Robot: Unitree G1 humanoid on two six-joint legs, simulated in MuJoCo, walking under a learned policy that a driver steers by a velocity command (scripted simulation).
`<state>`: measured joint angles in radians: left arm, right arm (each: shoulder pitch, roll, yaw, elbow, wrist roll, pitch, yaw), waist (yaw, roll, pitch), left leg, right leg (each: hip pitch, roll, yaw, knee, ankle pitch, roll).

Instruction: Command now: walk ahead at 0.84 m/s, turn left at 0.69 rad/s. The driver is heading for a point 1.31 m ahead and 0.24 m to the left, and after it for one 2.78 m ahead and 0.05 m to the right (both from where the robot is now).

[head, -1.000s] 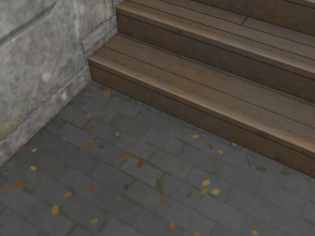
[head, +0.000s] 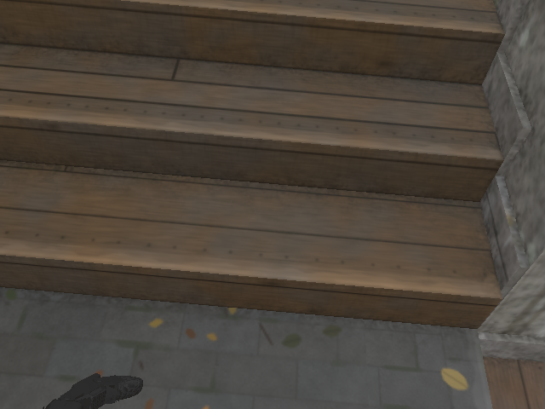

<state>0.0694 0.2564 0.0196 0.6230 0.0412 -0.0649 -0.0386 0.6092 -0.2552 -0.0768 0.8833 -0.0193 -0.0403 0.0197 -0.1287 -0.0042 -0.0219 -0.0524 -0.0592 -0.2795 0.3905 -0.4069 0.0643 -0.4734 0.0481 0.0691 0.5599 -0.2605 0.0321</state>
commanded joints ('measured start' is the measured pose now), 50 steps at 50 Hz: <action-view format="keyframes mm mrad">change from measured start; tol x64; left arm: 1 207 154 51 -12 -7 -31 47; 50 190 240 97 0 -39 116 32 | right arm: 1 -195 -176 -43 -92 40 -45 9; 50 -424 -57 34 -359 -75 -27 -13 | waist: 1 246 72 -90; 50 236 94 -189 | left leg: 1 -421 52 -89 192 515 72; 11 -937 174 234 907 146 29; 26 252 327 -333 -108 142 289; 42 49 248 487 -201 1166 -130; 46 -264 314 438 432 2560 -136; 48 -698 -98 343 1609 8 -100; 50 -804 -36 154 1606 71 -36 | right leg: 1 667 -13 -5 -97 12 -49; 4 754 -486 710 -305 -604 -181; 20 433 -268 -283 -12 1408 -45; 23 -193 -23 -248 1066 -225 -22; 39 -1280 26 2 1850 -332 -195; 46 397 192 -357 658 -186 -201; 50 366 -127 844 -174 -198 -493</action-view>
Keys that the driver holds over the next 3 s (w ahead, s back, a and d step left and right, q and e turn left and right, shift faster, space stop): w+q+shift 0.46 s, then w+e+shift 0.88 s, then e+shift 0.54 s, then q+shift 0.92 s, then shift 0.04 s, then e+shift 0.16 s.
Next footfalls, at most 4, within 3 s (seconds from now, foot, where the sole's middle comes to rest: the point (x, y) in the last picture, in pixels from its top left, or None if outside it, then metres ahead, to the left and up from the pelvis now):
0.02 right None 0.12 -0.14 -0.77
0.44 left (169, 400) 0.51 0.17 -0.77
0.94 right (112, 218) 0.93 0.30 -0.61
1.34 left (33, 80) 1.29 0.50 -0.44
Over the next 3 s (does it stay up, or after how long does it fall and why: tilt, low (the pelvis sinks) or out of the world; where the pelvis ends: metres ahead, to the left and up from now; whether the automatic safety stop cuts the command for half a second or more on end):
stays up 1.73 0.26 0.66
